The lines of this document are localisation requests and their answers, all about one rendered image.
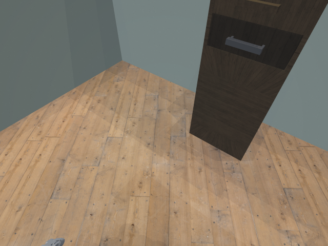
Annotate cabinet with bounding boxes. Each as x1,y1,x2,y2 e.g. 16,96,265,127
190,0,328,161

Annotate drawer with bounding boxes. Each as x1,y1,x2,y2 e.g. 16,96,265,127
208,13,303,70

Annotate handle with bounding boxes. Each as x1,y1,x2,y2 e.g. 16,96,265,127
225,36,265,55
234,0,280,14

